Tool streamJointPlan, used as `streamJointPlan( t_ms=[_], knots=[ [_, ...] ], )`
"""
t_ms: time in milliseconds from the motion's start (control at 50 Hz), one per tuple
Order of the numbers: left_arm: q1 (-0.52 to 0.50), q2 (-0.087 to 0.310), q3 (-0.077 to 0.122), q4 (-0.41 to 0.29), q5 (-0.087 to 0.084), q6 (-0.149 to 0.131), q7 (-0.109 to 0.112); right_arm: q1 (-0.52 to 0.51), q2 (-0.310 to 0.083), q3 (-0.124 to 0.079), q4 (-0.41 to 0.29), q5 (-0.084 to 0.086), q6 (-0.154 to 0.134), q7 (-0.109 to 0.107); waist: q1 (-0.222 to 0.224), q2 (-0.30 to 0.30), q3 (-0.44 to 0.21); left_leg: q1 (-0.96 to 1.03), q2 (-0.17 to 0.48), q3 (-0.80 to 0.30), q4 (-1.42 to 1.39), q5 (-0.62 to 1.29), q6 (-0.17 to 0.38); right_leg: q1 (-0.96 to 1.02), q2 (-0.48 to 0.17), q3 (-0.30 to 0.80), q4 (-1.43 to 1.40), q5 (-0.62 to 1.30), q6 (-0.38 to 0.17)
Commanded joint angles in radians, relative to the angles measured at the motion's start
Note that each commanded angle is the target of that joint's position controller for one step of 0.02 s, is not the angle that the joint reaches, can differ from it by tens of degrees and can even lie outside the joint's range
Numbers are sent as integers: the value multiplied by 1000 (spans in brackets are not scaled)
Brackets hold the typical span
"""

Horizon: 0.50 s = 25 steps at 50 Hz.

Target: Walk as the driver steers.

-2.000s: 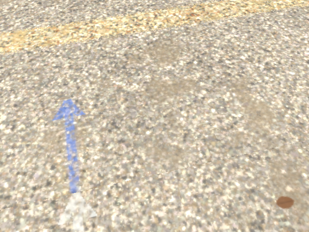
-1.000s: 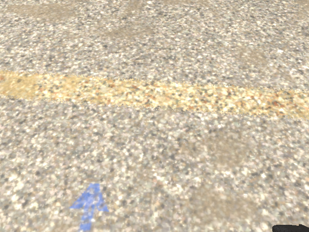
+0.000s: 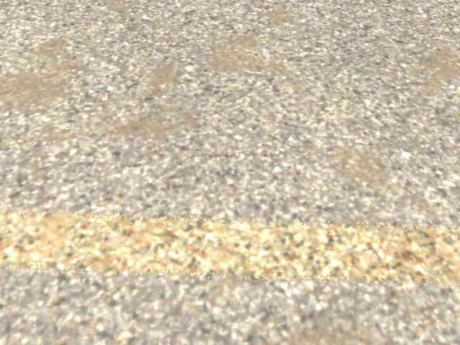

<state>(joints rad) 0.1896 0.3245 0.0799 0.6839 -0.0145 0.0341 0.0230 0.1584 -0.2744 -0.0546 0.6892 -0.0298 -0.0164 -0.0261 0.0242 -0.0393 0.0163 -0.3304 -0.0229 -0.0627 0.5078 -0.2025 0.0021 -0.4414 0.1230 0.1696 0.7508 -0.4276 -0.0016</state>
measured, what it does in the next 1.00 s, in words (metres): steps on the spot: right foot, then left foot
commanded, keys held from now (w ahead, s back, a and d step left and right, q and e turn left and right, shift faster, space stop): e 0.16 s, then no key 0.22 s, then q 0.62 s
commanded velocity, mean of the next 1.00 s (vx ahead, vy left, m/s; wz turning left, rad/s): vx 0.01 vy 0.00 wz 0.02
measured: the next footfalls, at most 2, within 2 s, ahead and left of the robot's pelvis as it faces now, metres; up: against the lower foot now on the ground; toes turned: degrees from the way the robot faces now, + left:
right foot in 0.34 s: +0.02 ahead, -0.15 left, +0.00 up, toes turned -10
left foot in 0.80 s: +0.01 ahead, +0.09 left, +0.00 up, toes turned +4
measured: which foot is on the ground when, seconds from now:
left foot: down 0.00-0.34, up 0.36-0.78, down 0.80-1.00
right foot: up 0.00-0.32, down 0.34-0.80, up 0.82-1.00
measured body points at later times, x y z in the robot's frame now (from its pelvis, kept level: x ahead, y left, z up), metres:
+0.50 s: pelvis +0.00 -0.04 +0.00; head +0.01 -0.06 +0.45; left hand +0.21 +0.17 -0.08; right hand +0.04 -0.34 -0.12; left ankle +0.01 +0.12 -0.69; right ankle -0.02 -0.14 -0.74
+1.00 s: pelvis -0.02 +0.01 +0.01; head +0.01 +0.05 +0.46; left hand +0.11 +0.32 -0.11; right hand +0.12 -0.27 -0.07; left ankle -0.03 +0.09 -0.74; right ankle -0.03 -0.15 -0.64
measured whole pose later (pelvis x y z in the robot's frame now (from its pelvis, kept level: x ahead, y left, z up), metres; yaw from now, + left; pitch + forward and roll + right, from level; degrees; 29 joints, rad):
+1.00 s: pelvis -0.02 +0.01 +0.01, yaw +5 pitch +1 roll -3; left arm 0.08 0.33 0.10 0.77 0.00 0.04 0.04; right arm 0.22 -0.30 -0.06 0.71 0.01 0.00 -0.01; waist -0.01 -0.04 0.07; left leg -0.23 -0.04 -0.05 0.44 -0.23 0.07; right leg -0.51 0.01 0.04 1.11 -0.40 0.07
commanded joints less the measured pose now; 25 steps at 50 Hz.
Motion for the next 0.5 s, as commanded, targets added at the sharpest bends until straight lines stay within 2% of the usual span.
streamJointPlan(
  t_ms=[20, 40, 60, 100, 160, 200, 260, 300, 320, 340, 360, 380, 400, 420, 440, 460, 500],
  knots=[
    [75, 160, 54, -45, -2, -7, 3, -32, -129, -39, -81, -2, -12, -6, 12, 168, -88, 185, 345, -281, -172, 366, 218, -165, -67, -30, 387, -109, 55],
    [84, 144, 53, -33, 0, 8, 9, -55, -117, -35, -85, 12, -10, -8, 13, 156, -78, 194, 302, -214, -161, 345, 187, -184, -75, -41, 433, -58, 73],
    [79, 119, 47, -35, -2, 18, 8, -57, -114, -31, -83, 18, -7, -11, 4, 163, -65, 188, 287, -169, -159, 384, 186, -194, -79, -52, 468, -26, 89],
    [34, 82, 35, -64, -10, 23, 3, -36, -122, -34, -73, 13, 3, -16, -16, 187, -54, 198, 256, -92, -172, 399, 193, -194, -91, -103, 415, 23, 108],
    [-35, 57, 22, -106, -10, 19, -7, 6, -147, -47, -58, 12, 17, -24, -57, 215, -82, 277, 288, -66, -168, 404, 216, -174, -128, -131, 267, 31, 120],
    [-50, 38, 11, -120, -2, 17, -16, 2, -171, -56, -52, 17, 22, -19, -63, 221, -101, 246, 295, -44, -161, 418, 222, -68, -138, -153, 152, 11, 106],
    [-36, 52, 13, -118, 2, 19, -24, 1, -190, -61, -39, 34, 22, -3, -61, 236, -109, 228, 312, -43, -143, 428, 229, 44, -121, -192, 0, 18, 76],
    [3, 47, 14, -101, 3, 20, -29, -17, -190, -58, -28, 52, 21, 3, -31, 227, -102, 208, 302, -35, -99, 401, 205, 138, -108, -209, -192, 131, 36],
    [39, 44, 15, -82, 6, 18, -32, -18, -176, -52, -18, 62, 21, 3, -8, 213, -98, 170, 283, -16, -64, 364, 171, 229, -93, -222, -341, 252, 7],
    [47, 70, 18, -82, 11, 17, -28, 37, -142, -40, 9, 58, 15, 6, -13, 156, -109, 89, 248, 19, -17, 250, 99, 356, -126, -161, -417, 381, -23],
    [65, 142, 28, -96, 17, 18, -14, 60, -68, -14, -2, 7, 7, 16, -44, -80, -164, -68, 160, 112, 179, -83, -5, 514, -340, 95, -407, 681, -81],
    [16, 150, 21, -104, 41, 8, -17, 15, -63, -10, -34, 1, 5, 10, -35, -225, -133, -173, 83, 102, 267, -414, -61, 406, -497, 215, -394, 765, -263],
    [3, 88, 5, -101, 55, -12, -22, -19, -124, -25, -24, 16, 12, 2, 6, -147, -128, -144, 110, 38, 369, -424, -77, 338, -473, 185, -426, 647, -302],
    [-29, 43, -11, -79, 60, -28, -24, -2, -133, -32, -2, 31, 20, 3, -18, -133, -104, -126, 116, 15, 399, -380, -78, 309, -415, 109, -437, 564, -260],
    [-64, 47, -10, -69, 54, -39, -24, 27, -126, -35, 30, 34, 29, -2, -31, -123, -86, -126, 116, 13, 397, -333, -81, 301, -370, 55, -441, 499, -216],
    [-90, 36, -15, -60, 43, -48, -23, 44, -132, -39, 47, 28, 40, -6, -35, -128, -66, -114, 117, 3, 402, -281, -91, 284, -361, 24, -438, 540, -199],
    [-108, 32, -16, -40, 44, -51, -15, 75, -122, -38, 66, 37, 44, -4, -49, -110, -56, -56, 97, 3, 399, -229, -99, 251, -336, -46, -426, 608, -192]
  ],
)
